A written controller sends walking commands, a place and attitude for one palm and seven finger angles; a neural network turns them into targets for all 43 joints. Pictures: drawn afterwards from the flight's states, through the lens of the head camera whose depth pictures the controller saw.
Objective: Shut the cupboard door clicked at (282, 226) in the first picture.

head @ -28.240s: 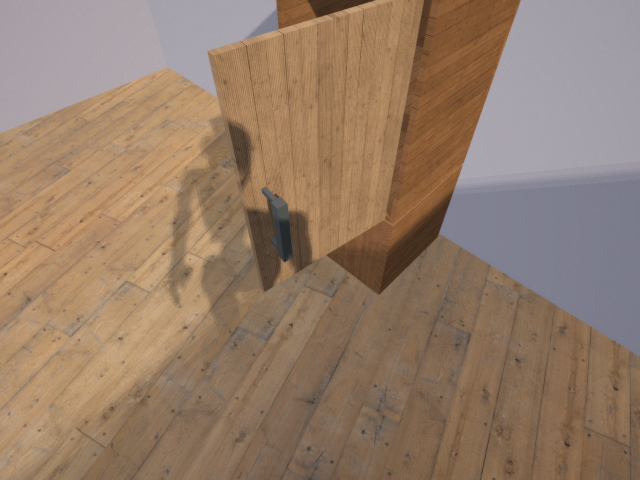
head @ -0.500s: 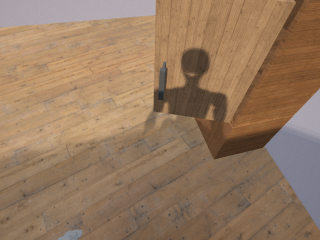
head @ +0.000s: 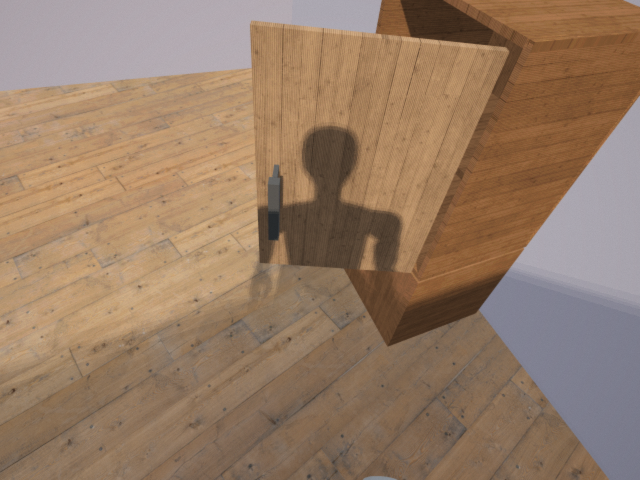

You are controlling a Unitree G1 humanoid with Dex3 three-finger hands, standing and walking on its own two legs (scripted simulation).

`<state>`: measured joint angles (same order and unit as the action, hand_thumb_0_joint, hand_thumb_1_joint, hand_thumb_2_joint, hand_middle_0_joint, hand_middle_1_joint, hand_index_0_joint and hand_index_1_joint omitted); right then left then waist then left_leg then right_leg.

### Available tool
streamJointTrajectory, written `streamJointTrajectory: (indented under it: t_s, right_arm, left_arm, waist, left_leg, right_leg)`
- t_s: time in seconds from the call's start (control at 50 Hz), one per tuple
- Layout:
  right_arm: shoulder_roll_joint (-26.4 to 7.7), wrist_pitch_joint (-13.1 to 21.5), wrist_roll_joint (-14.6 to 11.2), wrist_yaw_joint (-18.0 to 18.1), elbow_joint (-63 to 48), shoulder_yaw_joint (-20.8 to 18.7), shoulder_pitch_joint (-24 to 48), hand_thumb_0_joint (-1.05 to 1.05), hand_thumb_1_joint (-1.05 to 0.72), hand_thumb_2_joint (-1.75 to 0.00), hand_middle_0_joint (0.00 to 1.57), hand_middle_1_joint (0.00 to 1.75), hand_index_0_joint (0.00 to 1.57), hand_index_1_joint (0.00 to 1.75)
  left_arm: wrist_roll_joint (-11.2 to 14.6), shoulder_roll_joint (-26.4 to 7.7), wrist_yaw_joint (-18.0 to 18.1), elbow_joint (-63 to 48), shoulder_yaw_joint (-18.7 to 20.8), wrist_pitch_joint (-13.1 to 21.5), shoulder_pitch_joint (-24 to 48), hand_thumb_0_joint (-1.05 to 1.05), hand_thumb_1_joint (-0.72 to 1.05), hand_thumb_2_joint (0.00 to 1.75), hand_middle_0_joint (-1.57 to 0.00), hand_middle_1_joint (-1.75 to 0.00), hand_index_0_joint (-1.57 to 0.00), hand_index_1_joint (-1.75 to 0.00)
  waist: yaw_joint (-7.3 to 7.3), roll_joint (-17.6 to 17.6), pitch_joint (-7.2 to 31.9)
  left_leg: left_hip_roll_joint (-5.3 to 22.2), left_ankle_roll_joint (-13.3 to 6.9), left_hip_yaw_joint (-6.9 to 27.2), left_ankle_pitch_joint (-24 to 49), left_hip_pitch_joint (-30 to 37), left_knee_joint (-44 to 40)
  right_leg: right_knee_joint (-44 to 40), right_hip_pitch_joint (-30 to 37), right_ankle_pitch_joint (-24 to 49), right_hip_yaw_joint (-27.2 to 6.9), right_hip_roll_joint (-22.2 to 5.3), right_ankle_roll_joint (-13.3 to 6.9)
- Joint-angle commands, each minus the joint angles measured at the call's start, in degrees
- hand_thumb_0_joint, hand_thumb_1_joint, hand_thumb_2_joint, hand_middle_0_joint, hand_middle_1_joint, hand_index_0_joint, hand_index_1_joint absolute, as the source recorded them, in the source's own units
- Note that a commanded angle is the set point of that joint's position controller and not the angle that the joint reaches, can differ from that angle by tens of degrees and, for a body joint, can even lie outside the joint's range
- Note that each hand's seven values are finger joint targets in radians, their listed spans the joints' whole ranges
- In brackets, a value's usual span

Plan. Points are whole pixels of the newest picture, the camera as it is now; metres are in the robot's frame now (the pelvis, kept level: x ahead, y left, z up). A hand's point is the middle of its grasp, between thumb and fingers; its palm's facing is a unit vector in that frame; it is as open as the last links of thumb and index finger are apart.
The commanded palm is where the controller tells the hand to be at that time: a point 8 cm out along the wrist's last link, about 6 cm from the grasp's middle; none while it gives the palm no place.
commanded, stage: take the last steps up to it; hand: left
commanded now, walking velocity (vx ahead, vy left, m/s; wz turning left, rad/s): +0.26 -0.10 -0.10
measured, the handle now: (274, 203) +0.66 +0.10 -0.10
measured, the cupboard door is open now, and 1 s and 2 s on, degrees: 66 66 66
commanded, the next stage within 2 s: come to a stop and stand still in 0.36 s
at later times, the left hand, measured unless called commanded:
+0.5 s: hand (259, 435) +0.22 +0.08 -0.17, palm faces +0.02 -0.98 -0.21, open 7.2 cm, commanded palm none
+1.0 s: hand (250, 442) +0.21 +0.10 -0.18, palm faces +0.01 -0.97 -0.24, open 7.4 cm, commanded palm none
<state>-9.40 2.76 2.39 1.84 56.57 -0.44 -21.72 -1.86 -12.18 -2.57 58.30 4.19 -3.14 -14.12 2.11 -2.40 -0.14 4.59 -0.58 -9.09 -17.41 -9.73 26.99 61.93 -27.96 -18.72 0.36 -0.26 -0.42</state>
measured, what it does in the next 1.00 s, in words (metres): walks ahead: right foot, then left foot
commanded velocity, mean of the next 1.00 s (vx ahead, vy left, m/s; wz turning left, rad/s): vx -0.01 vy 0.01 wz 0.00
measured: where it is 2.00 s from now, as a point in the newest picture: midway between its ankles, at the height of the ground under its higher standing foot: outside the picture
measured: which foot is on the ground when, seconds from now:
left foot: down 0.00-0.30, up 0.32-0.58, down 0.60-0.86, up 0.88-1.00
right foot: up 0.00-0.28, down 0.30-1.00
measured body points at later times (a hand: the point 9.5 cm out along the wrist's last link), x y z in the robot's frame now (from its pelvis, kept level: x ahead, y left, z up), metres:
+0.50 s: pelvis +0.15 -0.10 +0.00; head +0.18 -0.10 +0.45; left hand +0.22 +0.14 -0.15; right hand +0.15 -0.33 -0.16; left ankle +0.13 +0.02 -0.69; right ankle +0.16 -0.18 -0.74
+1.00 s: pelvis +0.19 -0.09 -0.01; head +0.22 -0.09 +0.44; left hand +0.21 +0.15 -0.16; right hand +0.26 -0.34 -0.16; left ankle +0.17 +0.03 -0.71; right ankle +0.16 -0.18 -0.74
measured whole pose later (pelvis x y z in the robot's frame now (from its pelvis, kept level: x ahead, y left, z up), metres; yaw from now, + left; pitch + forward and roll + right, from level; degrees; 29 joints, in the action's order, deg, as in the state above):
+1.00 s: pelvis +0.19 -0.09 -0.01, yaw -2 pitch +0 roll +0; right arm -11.8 -4.0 0.4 1.6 55.8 -2.6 -7.8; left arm -1.7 -9.9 2.4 57.8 1.5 -1.5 -14.1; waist -1.5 0.0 -4.7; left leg 0.2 1.5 -1.5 -28.0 -20.3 48.0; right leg 29.8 -12.2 -17.7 5.8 -0.9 -2.5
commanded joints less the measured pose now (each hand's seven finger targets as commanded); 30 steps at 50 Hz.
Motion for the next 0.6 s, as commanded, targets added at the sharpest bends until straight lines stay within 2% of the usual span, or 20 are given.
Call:
streamJointTrajectory:
  t_s: [0.0,0.04,0.08,0.16,0.2,0.22,0.24,0.26,0.28,0.3,0.32,0.34,0.36,0.4,0.44,0.48,0.52,0.54,0.56,0.58]
  right_arm:
    - [-8.6,1.2,-0.5,0.7,0.8,-2.0,-5.6,0.0,-0.9,-0.9,0.2,0.3,0.2,0.3]
    - [-8.4,1.1,-0.6,0.6,1.8,-2.2,-7.2,0.0,-0.9,-0.9,0.2,0.3,0.2,0.3]
    - [-8.5,0.8,-0.4,0.3,2.8,-2.5,-7.7,0.0,-0.9,-0.9,0.2,0.3,0.2,0.3]
    - [-8.4,0.2,-0.1,0.1,4.1,-3.0,-7.7,0.0,-0.9,-0.9,0.2,0.3,0.2,0.3]
    - [-9.5,-0.1,-0.2,0.0,4.2,-3.5,-6.1,0.0,-0.9,-0.9,0.2,0.3,0.2,0.3]
    - [-9.7,-0.3,-0.5,-0.1,4.4,-3.6,-5.1,0.0,-0.9,-0.9,0.2,0.3,0.2,0.3]
    - [-8.4,-0.4,-0.9,-0.4,4.6,-3.5,-5.3,0.0,-0.9,-0.9,0.2,0.3,0.2,0.3]
    - [-5.9,-0.1,-1.7,-1.1,4.0,-3.0,-5.3,0.0,-0.9,-0.9,0.2,0.3,0.2,0.3]
    - [-2.6,-0.2,-2.3,-1.0,1.8,-2.2,-4.5,0.0,-0.9,-0.9,0.2,0.3,0.2,0.3]
    - [-3.8,-0.7,-2.2,-0.7,1.3,-2.6,-1.9,0.0,-0.9,-0.9,0.2,0.3,0.2,0.3]
    - [-3.5,-0.7,-2.1,-0.6,1.4,-2.9,-0.8,0.0,-0.9,-0.9,0.2,0.3,0.2,0.3]
    - [-3.7,-1.0,-1.7,-0.6,1.9,-3.1,0.2,0.0,-0.9,-0.9,0.2,0.3,0.2,0.3]
    - [-2.4,-1.2,-1.3,-0.9,2.3,-2.7,-0.3,0.0,-0.9,-0.9,0.2,0.3,0.2,0.3]
    - [-0.6,-2.2,-0.8,-0.9,3.3,-2.3,-2.8,0.0,-0.9,-0.9,0.2,0.3,0.2,0.3]
    - [0.8,-2.3,-0.9,-1.2,3.0,-1.9,-2.7,0.0,-0.9,-0.9,0.2,0.3,0.2,0.3]
    - [1.1,-2.2,-1.2,-1.1,2.5,-1.1,-0.9,0.0,-0.9,-0.9,0.2,0.3,0.2,0.3]
    - [0.2,-2.3,-1.4,-0.8,2.5,-0.4,0.4,0.0,-0.9,-0.9,0.2,0.3,0.2,0.3]
    - [-0.2,-2.2,-1.6,-0.8,3.2,-0.6,0.2,0.0,-0.9,-0.9,0.2,0.3,0.2,0.3]
    - [-2.2,-2.0,-1.7,-0.7,3.0,-0.7,0.6,0.0,-0.9,-0.9,0.2,0.3,0.2,0.3]
    - [-5.1,-1.7,-1.7,-0.4,2.4,-0.9,1.7,0.0,-0.9,-0.9,0.2,0.3,0.2,0.3]
  left_arm:
    - [0.3,-1.2,0.0,-5.1,0.4,2.2,3.7,0.0,0.9,0.9,-0.2,-0.3,-0.2,-0.3]
    - [0.4,-0.9,0.0,-5.4,0.0,2.3,5.7,0.0,0.9,0.9,-0.2,-0.3,-0.2,-0.3]
    - [0.3,0.0,-0.1,-5.7,-0.4,2.3,7.7,0.0,0.9,0.9,-0.2,-0.3,-0.2,-0.3]
    - [0.5,-0.3,0.1,-6.0,-0.5,2.8,10.5,0.0,0.9,0.9,-0.2,-0.3,-0.2,-0.3]
    - [0.5,-0.7,0.2,-4.8,-0.2,3.4,7.4,0.0,0.9,0.9,-0.2,-0.3,-0.2,-0.3]
    - [0.5,-1.6,0.4,-3.3,0.1,3.8,2.8,0.0,0.9,0.9,-0.2,-0.3,-0.2,-0.3]
    - [0.3,-4.2,0.8,-1.0,0.6,4.4,-3.7,0.0,0.9,0.9,-0.2,-0.3,-0.2,-0.3]
    - [0.0,-8.5,1.6,1.7,1.8,5.3,-12.3,0.0,0.9,0.9,-0.2,-0.3,-0.2,-0.3]
    - [0.6,-12.5,2.3,3.3,2.5,5.7,-17.0,0.0,0.9,0.9,-0.2,-0.3,-0.2,-0.3]
    - [1.1,-11.8,2.9,2.8,2.3,5.7,-14.1,0.0,0.9,0.9,-0.2,-0.3,-0.2,-0.3]
    - [1.1,-9.6,3.1,1.7,1.6,5.6,-8.6,0.0,0.9,0.9,-0.2,-0.3,-0.2,-0.3]
    - [1.2,-6.1,3.6,0.6,0.8,5.3,-4.1,0.0,0.9,0.9,-0.2,-0.3,-0.2,-0.3]
    - [0.9,-4.0,3.8,-0.4,0.2,5.5,-1.0,0.0,0.9,0.9,-0.2,-0.3,-0.2,-0.3]
    - [0.5,-1.1,3.9,-0.8,-0.4,6.2,0.8,0.0,0.9,0.9,-0.2,-0.3,-0.2,-0.3]
    - [0.3,-1.4,3.9,-0.4,-0.9,6.3,0.3,0.0,0.9,0.9,-0.2,-0.3,-0.2,-0.3]
    - [0.5,-1.7,3.9,-0.1,-1.1,6.4,0.7,0.0,0.9,0.9,-0.2,-0.3,-0.2,-0.3]
    - [1.0,-1.8,4.1,0.5,-1.6,6.3,0.8,0.0,0.9,0.9,-0.2,-0.3,-0.2,-0.3]
    - [1.1,-2.0,4.3,0.9,-1.7,6.2,0.8,0.0,0.9,0.9,-0.2,-0.3,-0.2,-0.3]
    - [1.5,-2.1,4.5,1.1,-1.8,5.9,-0.1,0.0,0.9,0.9,-0.2,-0.3,-0.2,-0.3]
    - [1.8,-1.9,4.9,0.8,-1.9,5.3,-1.3,0.0,0.9,0.9,-0.2,-0.3,-0.2,-0.3]
  waist:
    - [-0.66,9.6,-4.9]
    - [0.06,8.4,-5.7]
    - [0.4,10.5,-6.4]
    - [1.2,11.9,-7.2]
    - [-0.35,12.0,-5.0]
    - [-2.57,10.9,-2.7]
    - [-5.27,5.0,0.1]
    - [-8.91,-4.8,6.1]
    - [-9.11,-14.3,9.0]
    - [-8.29,-11.2,7.4]
    - [-6.1,-10.3,4.4]
    - [-4.29,-4.1,1.8]
    - [-2.33,-3.3,1.2]
    - [0.18,-3.8,0.8]
    - [0.29,-3.1,0.4]
    - [0.01,-1.6,0.5]
    - [0.02,-1.1,1.2]
    - [0.17,-0.5,1.8]
    - [-0.17,1.4,2.6]
    - [-1.02,4.8,3.2]
  left_leg:
    - [13.8,-4.6,8.8,16.7,5.6,-16.0]
    - [13.8,-5.5,7.1,17.6,6.2,-16.1]
    - [13.4,-5.7,5.0,17.3,5.7,-16.1]
    - [14.2,-6.2,4.7,17.4,4.6,-14.1]
    - [13.8,-5.5,3.9,18.1,4.2,-10.5]
    - [12.7,-4.4,2.6,20.8,3.2,-5.6]
    - [9.5,-2.6,0.8,21.9,-1.5,4.0]
    - [4.5,-0.3,-2.9,10.4,-12.2,17.7]
    - [-2.9,0.8,-0.5,-19.1,-20.9,33.8]
    - [-1.4,0.1,6.2,-18.3,-23.8,41.8]
    - [0.3,0.2,8.1,-13.5,-25.5,45.5]
    - [2.7,0.2,9.5,-9.3,-23.0,43.1]
    - [3.3,0.6,8.9,-6.9,-20.5,39.8]
    - [2.9,1.5,7.1,-5.3,-15.5,32.7]
    - [1.6,1.8,5.5,-4.7,-12.8,24.5]
    - [0.6,2.4,5.4,-2.9,-11.0,16.6]
    - [-0.4,2.8,6.2,3.4,-5.9,7.1]
    - [-0.7,2.8,6.5,9.7,-1.9,1.2]
    - [1.1,1.9,8.7,23.0,1.6,-2.0]
    - [5.5,-0.2,11.9,37.1,3.1,-1.7]
  right_leg:
    - [0.3,-10.6,6.3,-0.7,-3.1,0.9]
    - [-4.4,-10.2,7.4,0.8,-3.7,0.9]
    - [-10.4,-8.5,8.7,2.5,-4.2,0.9]
    - [-21.4,-2.2,7.1,4.5,-3.3,-0.2]
    - [-26.2,5.1,6.5,6.2,-1.6,-1.0]
    - [-30.0,12.3,8.1,7.4,-0.1,-1.5]
    - [-34.5,23.8,9.7,5.9,0.3,-2.4]
    - [-37.8,37.5,7.1,-5.6,-10.0,-5.6]
    - [-44.9,40.7,11.1,-23.1,-21.9,-11.4]
    - [-47.9,35.6,10.6,-24.7,-22.9,-13.1]
    - [-48.6,31.0,8.4,-22.6,-21.7,-13.3]
    - [-48.5,24.9,8.4,-16.0,-19.6,-12.7]
    - [-48.1,20.7,13.2,-10.0,-17.1,-11.6]
    - [-48.9,15.0,18.2,-3.8,-15.1,-10.8]
    - [-49.0,14.0,20.4,-3.0,-14.1,-11.2]
    - [-47.4,15.2,27.7,-2.9,-14.3,-11.3]
    - [-44.3,16.1,32.1,-1.9,-12.7,-9.4]
    - [-41.4,16.0,33.7,-1.4,-11.8,-7.9]
    - [-39.2,15.3,33.0,-0.7,-10.4,-5.3]
    - [-38.0,15.2,27.3,0.3,-8.3,-2.5]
